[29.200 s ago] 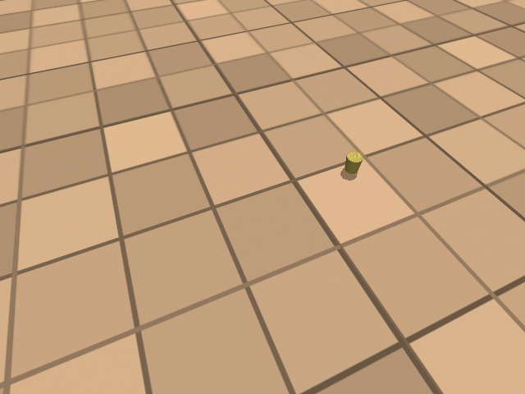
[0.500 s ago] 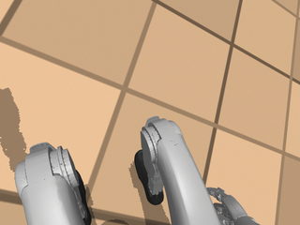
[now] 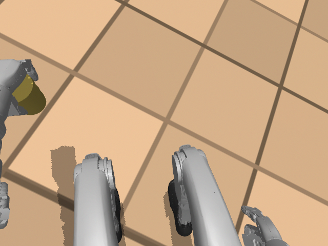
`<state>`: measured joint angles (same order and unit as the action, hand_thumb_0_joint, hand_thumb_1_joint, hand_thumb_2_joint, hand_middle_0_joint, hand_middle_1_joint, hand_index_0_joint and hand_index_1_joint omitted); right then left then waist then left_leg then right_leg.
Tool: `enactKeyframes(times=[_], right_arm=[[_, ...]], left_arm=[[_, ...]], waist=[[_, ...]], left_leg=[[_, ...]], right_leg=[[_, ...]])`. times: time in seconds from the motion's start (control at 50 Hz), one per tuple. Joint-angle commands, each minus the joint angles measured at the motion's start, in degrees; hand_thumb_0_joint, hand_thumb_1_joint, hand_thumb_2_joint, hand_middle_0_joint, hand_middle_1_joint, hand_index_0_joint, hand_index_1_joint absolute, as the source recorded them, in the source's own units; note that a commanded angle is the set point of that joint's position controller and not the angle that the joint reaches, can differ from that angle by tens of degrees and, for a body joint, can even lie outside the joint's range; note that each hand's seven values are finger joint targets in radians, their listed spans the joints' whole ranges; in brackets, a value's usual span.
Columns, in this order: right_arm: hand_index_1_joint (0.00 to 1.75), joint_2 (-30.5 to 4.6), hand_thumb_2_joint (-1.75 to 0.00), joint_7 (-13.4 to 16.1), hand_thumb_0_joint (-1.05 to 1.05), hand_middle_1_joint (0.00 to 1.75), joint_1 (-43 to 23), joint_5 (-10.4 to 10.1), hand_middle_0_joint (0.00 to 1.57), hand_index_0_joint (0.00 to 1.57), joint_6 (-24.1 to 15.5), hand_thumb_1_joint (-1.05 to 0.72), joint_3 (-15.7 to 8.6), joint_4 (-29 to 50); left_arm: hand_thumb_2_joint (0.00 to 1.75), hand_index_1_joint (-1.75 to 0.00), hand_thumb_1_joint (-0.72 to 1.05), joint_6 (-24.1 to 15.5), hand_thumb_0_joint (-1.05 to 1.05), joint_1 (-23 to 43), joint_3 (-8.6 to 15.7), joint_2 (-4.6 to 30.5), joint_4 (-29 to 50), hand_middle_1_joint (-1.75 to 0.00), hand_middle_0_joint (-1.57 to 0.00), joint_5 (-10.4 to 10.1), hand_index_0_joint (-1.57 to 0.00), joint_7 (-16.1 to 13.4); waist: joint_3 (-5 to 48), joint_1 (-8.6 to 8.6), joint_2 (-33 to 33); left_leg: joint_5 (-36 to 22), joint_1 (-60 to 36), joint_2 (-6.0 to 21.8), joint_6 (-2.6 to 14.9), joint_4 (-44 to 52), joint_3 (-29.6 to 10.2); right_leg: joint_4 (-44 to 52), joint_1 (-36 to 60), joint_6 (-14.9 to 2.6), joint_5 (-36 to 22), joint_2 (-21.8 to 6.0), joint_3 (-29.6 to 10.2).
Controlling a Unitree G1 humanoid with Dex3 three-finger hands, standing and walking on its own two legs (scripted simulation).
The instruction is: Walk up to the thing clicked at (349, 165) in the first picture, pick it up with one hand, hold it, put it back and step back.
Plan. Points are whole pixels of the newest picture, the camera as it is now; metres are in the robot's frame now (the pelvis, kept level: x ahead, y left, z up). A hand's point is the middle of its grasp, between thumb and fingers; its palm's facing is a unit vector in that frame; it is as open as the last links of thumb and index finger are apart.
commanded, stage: lift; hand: left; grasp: from above
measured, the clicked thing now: (23, 95) +0.48 +0.32 -0.13
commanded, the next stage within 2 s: hold in 1.06 s
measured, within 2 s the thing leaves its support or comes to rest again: neither
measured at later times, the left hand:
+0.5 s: hand out of the picture +0.37 +0.28 +0.12, palm faces -0.43 -0.12 -0.90, open 10.4 cm
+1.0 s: hand out of the picture +0.38 +0.26 +0.22, palm faces -0.43 -0.11 -0.90, open 10.4 cm
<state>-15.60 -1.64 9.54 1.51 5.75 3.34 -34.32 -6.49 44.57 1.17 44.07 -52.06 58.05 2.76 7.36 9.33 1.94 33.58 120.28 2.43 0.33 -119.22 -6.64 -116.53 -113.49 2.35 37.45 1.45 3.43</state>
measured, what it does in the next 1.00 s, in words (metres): rises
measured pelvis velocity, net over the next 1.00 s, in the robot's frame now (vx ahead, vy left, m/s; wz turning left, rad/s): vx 0.06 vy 0.00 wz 0.09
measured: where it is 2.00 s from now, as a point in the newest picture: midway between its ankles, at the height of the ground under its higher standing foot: (148, 221)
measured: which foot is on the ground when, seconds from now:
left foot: down 0.00-1.00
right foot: down 0.00-1.00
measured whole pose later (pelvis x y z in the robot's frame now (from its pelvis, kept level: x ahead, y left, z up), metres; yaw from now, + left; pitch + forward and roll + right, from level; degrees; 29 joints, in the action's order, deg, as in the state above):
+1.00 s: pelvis +0.06 +0.00 +0.30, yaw +5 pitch +12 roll -2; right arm -13.7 3.3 15.2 -2.1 -1.1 -2.2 -43.3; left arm 1.3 24.4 -9.9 23.0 -53.5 56.7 -8.7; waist 5.7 4.1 2.5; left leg 21.3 44.5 2.7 -0.1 -53.5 0.4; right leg -51.8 -41.1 1.5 23.0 0.2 -0.6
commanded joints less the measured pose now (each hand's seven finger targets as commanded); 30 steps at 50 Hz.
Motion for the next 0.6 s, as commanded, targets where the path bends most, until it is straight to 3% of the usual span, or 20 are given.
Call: enactKeyframes(times=[0.0, 0.02, 0.08, 0.24, 0.3, 0.34, 0.4, 0.44, 0.5, 0.58], right_arm=[[0.30, -11.82, -0.90, 1.52, 0.00, 0.30, 9.30, -0.76, 0.20, 0.20, -1.11, -0.90, -5.22, 1.75], [0.30, -11.57, -0.90, 1.71, 0.00, 0.30, 9.00, -0.88, 0.20, 0.20, -1.23, -0.90, -5.39, 1.72], [0.30, -10.94, -0.90, 2.45, 0.00, 0.30, 8.11, -1.27, 0.20, 0.20, -1.80, -0.90, -5.70, 1.26], [0.30, -9.07, -0.90, 3.91, 0.00, 0.30, 5.35, -2.47, 0.20, 0.20, -2.92, -0.90, -6.10, 0.27], [0.30, -8.48, -0.90, 4.48, 0.00, 0.30, 4.62, -2.93, 0.20, 0.20, -3.54, -0.90, -6.13, -0.01], [0.30, -7.92, -0.90, 4.91, 0.00, 0.30, 4.51, -3.04, 0.20, 0.20, -4.12, -0.90, -6.03, -0.78], [0.30, -7.69, -0.90, 5.56, 0.00, 0.30, 4.84, -3.30, 0.20, 0.20, -5.25, -0.90, -6.13, -1.65], [0.30, -7.36, -0.90, 5.83, 0.00, 0.30, 5.14, -3.49, 0.20, 0.20, -6.04, -0.90, -6.08, -1.77], [0.30, -7.19, -0.90, 6.01, 0.00, 0.30, 5.27, -3.65, 0.20, 0.20, -7.22, -0.90, -6.40, -2.56], [0.30, -7.08, -0.90, 5.86, 0.00, 0.30, 5.92, -3.64, 0.20, 0.20, -8.35, -0.91, -7.06, -3.18]], left_arm=[[0.94, -1.05, 0.46, -0.06, 0.00, 18.48, 5.10, 15.56, 15.06, -1.13, -0.70, -1.72, -0.77, -3.17], [0.94, -1.05, 0.46, 0.19, 0.00, 17.69, 4.07, 14.14, 15.33, -1.13, -0.70, -1.80, -0.77, -3.16], [0.94, -1.07, 0.44, 0.86, 0.00, 14.94, 4.41, 13.64, 17.44, -1.15, -0.67, -1.99, -0.75, -3.82], [0.96, -1.08, 0.41, 3.63, 0.00, 5.65, 2.55, 7.30, 20.39, -1.16, -0.66, -2.87, -0.73, -5.27], [0.96, -1.08, 0.43, 4.34, 0.00, 2.47, 2.83, 6.94, 21.29, -1.15, -0.67, -2.94, -0.74, -6.11], [0.97, -1.08, 0.44, 4.38, 0.00, 1.73, 1.06, 4.02, 20.46, -1.15, -0.69, -2.89, -0.76, -6.28], [0.97, -1.09, 0.42, 4.24, 0.00, -0.08, 0.61, 2.87, 19.14, -1.17, -0.67, -2.30, -0.73, -7.41], [0.95, -1.09, 0.43, 4.12, 0.00, 0.27, -1.58, -0.08, 18.30, -1.16, -0.68, -2.00, -0.75, -8.22], [0.96, -1.10, 0.43, 4.31, 0.00, -0.53, -2.71, -1.90, 14.98, -1.18, -0.67, -1.77, -0.74, -9.61], [0.95, -1.12, 0.45, 4.68, 0.00, -1.13, -4.35, -4.46, 11.62, -1.20, -0.67, -1.03, -0.75, -11.33]], waist=[[40.08, -0.62, 14.40], [40.06, -0.41, 13.64], [38.86, -1.40, 13.68], [34.74, -2.50, 10.62], [33.14, -3.14, 8.74], [29.55, -2.56, 8.23], [26.57, -3.20, 7.28], [24.27, -2.87, 6.70], [21.01, -2.89, 4.88], [20.04, -3.68, 4.15]], left_leg=[[-1.50, -39.89, -0.09, 1.93, 20.77, 0.93], [-1.64, -41.08, -0.02, 1.95, 21.63, 1.06], [-1.62, -44.29, -0.12, 1.72, 25.32, 1.44], [-1.11, -54.59, -0.31, 1.29, 37.40, 2.00], [-2.03, -58.02, -0.75, 1.30, 41.06, 3.04], [-2.14, -60.16, -0.57, 1.18, 44.13, 2.64], [-2.49, -64.36, -0.77, 0.92, 48.63, 2.91], [-2.08, -67.11, -0.81, 0.75, 51.79, 2.88], [-2.40, -69.31, -1.12, 0.62, 55.46, 3.13], [-5.13, -74.14, -1.48, 0.38, 59.81, 3.79]], right_leg=[[17.41, 19.18, -3.79, -8.81, 1.53, 2.71], [18.64, 20.30, -3.77, -8.81, 1.66, 2.63], [22.20, 24.23, -3.65, -8.76, 1.47, 2.09], [34.29, 36.83, -3.28, -8.41, 1.28, 0.93], [39.62, 42.57, -3.24, -8.45, 1.17, -0.26], [41.93, 44.28, -3.16, -8.90, 1.17, -0.46], [46.91, 48.87, -3.25, -8.65, 1.20, -1.15], [50.02, 51.08, -3.32, -8.51, 1.25, -1.56], [54.69, 54.79, -3.30, -8.07, 1.23, -2.31], [59.58, 60.22, -3.26, -9.60, 1.30, -3.06]])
